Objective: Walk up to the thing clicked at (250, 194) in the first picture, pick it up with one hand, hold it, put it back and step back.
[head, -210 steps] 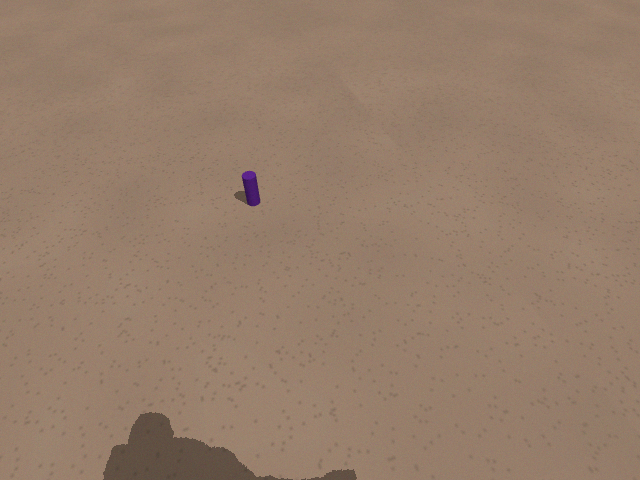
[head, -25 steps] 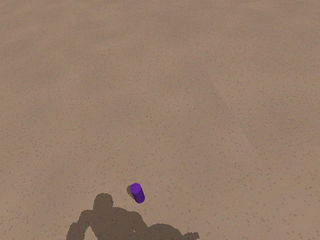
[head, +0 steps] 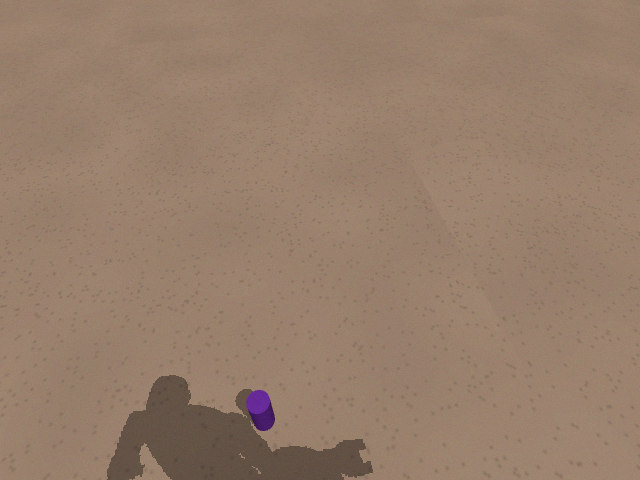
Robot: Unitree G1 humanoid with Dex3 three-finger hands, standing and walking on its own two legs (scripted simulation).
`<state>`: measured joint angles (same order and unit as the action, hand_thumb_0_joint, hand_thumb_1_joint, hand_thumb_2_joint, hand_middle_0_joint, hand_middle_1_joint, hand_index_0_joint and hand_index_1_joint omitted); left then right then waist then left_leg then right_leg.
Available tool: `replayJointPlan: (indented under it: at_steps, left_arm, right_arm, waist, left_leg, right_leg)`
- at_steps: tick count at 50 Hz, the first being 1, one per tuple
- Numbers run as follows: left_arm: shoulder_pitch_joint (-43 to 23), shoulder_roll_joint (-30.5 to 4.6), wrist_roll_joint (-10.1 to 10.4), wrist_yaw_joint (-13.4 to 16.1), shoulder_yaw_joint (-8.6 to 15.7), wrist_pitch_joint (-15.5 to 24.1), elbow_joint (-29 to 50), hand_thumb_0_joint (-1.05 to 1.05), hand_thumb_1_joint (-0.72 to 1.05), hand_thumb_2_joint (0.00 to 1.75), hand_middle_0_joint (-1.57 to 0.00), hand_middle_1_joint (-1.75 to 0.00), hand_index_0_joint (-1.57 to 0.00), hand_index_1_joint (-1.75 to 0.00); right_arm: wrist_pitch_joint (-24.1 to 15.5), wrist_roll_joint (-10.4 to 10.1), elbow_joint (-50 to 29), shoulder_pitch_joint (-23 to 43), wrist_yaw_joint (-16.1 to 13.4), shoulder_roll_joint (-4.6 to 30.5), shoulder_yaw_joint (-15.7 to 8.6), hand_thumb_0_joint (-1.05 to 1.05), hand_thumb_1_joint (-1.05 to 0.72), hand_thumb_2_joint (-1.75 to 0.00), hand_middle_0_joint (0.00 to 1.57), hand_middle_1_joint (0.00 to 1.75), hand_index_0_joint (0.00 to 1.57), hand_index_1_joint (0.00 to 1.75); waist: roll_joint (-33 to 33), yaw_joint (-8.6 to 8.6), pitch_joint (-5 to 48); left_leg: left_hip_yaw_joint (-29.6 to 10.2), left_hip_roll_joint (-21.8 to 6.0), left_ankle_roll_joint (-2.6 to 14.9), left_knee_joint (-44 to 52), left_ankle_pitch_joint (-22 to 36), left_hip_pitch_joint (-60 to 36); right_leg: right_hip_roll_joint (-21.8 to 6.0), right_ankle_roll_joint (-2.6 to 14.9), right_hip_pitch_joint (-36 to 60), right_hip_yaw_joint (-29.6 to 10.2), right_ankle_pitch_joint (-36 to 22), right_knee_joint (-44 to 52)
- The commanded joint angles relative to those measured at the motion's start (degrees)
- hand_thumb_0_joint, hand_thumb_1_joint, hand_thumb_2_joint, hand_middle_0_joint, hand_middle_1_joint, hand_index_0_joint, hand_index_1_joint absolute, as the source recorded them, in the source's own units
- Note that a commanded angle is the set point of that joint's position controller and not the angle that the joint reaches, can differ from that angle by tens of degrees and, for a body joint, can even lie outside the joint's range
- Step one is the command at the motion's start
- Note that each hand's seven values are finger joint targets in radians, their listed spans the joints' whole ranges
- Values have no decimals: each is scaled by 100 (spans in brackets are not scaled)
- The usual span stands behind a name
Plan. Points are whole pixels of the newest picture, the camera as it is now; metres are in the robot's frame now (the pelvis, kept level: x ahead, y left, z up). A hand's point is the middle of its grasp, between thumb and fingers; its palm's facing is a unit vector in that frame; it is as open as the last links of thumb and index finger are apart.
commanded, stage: walk up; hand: left
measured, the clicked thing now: (261, 411) +0.41 +0.19 -0.67
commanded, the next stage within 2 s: stand in 1.28 s
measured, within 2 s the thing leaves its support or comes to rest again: neither
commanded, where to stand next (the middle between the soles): +0.06 -0.01 m, yaw -1 degrees
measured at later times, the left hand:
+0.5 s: hand out of the picture +0.15 +0.26 -0.12, palm faces -0.01 -0.94 -0.35, open 7.4 cm
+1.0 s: hand out of the picture +0.12 +0.26 -0.13, palm faces +0.00 -0.94 -0.33, open 7.4 cm
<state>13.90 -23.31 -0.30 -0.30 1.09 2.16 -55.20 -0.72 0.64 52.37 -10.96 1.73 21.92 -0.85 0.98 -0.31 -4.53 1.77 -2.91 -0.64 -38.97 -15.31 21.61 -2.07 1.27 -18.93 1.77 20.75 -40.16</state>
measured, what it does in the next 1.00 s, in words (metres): stands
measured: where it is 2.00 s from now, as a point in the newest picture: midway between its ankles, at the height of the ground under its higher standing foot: outside the picture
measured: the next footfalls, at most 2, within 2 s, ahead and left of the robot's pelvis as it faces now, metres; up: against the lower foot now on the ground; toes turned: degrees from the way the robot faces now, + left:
none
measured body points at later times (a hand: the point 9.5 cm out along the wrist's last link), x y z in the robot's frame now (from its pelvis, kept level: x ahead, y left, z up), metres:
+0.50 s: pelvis +0.04 +0.00 +0.02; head +0.05 +0.00 +0.47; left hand +0.15 +0.31 -0.10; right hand +0.14 -0.30 -0.10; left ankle +0.06 +0.14 -0.72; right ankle +0.03 -0.13 -0.72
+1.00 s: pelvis +0.04 +0.01 +0.03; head +0.05 +0.01 +0.48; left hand +0.12 +0.31 -0.10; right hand +0.12 -0.29 -0.10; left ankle +0.06 +0.14 -0.72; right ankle +0.03 -0.13 -0.72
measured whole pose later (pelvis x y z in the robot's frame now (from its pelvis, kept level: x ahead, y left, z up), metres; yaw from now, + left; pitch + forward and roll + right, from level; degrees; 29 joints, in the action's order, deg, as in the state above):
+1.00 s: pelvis +0.04 +0.01 +0.03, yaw +0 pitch -2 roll +0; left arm 4.7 -20.1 -0.3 -0.9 0.8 0.1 -67.4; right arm -0.7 0.2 66.5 -4.8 0.4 20.1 0.3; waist -0.1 -0.3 -2.7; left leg 0.7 -1.4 -0.7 -20.2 -9.5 8.7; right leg -2.3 -1.6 -5.0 2.4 11.8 -18.8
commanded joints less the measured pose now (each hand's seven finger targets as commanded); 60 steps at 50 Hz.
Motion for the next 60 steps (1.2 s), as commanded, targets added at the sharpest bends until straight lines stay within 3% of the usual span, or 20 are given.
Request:
replayJointPlan:
  at_steps: [1,2,3,4,6,7,9,11,14,19,30,60]
  left_arm:
    - [56,-1543,-162,144,410,148,154,0,90,90,-20,-30,-20,-30]
    - [-375,-1678,-128,104,409,115,199,0,90,90,-20,-30,-20,-30]
    - [-712,-1488,-87,86,332,107,282,0,90,90,-20,-30,-20,-30]
    - [-804,-1304,-34,95,265,114,228,0,90,90,-20,-30,-20,-30]
    - [-621,-1095,8,82,191,119,69,0,90,90,-20,-30,-20,-30]
    - [-530,-1100,30,67,193,110,-29,0,90,90,-20,-30,-20,-30]
    - [-537,-1091,35,89,200,116,-168,0,90,90,-20,-30,-20,-30]
    - [-652,-1143,65,99,192,89,-222,0,90,90,-20,-30,-20,-30]
    - [-823,-1053,79,105,171,41,-329,0,90,90,-20,-30,-20,-30]
    - [-1115,-1004,69,91,138,-26,-482,0,90,90,-20,-30,-20,-30]
    - [-1473,-971,9,45,145,-59,-720,0,90,90,-20,-30,-20,-30]
    - [-1241,-842,-29,48,186,-87,-799,0,90,90,-20,-30,-20,-30]
  right_arm:
    - [-48,-104,-303,333,-105,901,-210,0,-90,-90,20,30,20,30]
    - [-44,-86,-131,354,-148,1066,-265,0,-90,-90,20,30,20,30]
    - [-76,-79,35,168,-150,1122,-279,0,-90,-90,20,30,20,30]
    - [-127,-90,140,176,-145,1151,-269,0,-90,-90,20,30,20,30]
    - [-216,-85,232,294,-159,1227,-257,0,-90,-90,20,30,20,30]
    - [-236,-94,279,417,-155,1284,-219,0,-90,-90,20,30,20,30]
    - [-236,-120,401,502,-167,1232,-185,0,-90,-90,20,30,20,30]
    - [-215,-118,494,590,-193,1214,-167,0,-90,-90,20,30,20,30]
    - [-199,-122,665,611,-210,1224,-169,0,-90,-90,20,30,20,30]
    - [-154,-90,860,867,-216,1188,-147,0,-90,-90,20,30,20,30]
    - [-149,-43,1059,1077,-195,1120,-113,0,-90,-90,20,30,20,30]
    - [-136,-14,1070,900,-224,1039,-150,0,-90,-90,20,30,20,30]
  waist:
    - [386,112,189]
    - [537,-27,31]
    - [220,-189,92]
    - [-8,-211,213]
    - [49,-70,580]
    - [80,63,656]
    - [60,81,781]
    - [4,49,799]
    - [-54,46,1024]
    - [-91,53,727]
    - [-107,18,628]
    - [-130,-2,635]
  left_leg:
    - [-560,-91,245,396,-1157,635]
    - [-184,105,188,55,-1177,-115]
    - [-270,22,179,350,-760,-601]
    - [-411,-94,229,740,-96,-828]
    - [-900,-459,412,1116,704,-1030]
    - [-942,-505,478,1071,921,-850]
    - [-722,-433,398,964,1676,-878]
    - [-596,-350,350,994,1752,-1063]
    - [-623,-437,365,1125,2078,-1305]
    - [-657,-454,312,1565,1607,-1233]
    - [-580,-400,199,2042,1215,-1328]
    - [-625,-400,185,2255,1342,-1441]
  right_leg:
    - [-998,490,347,-1964,715,2047]
    - [-1403,803,-433,-2224,1192,2223]
    - [-1249,742,-496,-1788,619,1961]
    - [-909,498,-410,-1215,-115,1666]
    - [-435,195,11,-652,-1163,1262]
    - [-333,129,378,-543,-1246,1254]
    - [-452,174,847,-560,-1855,1308]
    - [-534,183,824,-591,-2193,1343]
    - [-530,153,1035,-471,-2259,1370]
    - [-506,88,1037,-446,-1671,1752]
    - [-527,-14,1288,-437,-1451,2336]
    - [-521,-78,1444,-327,-1518,2467]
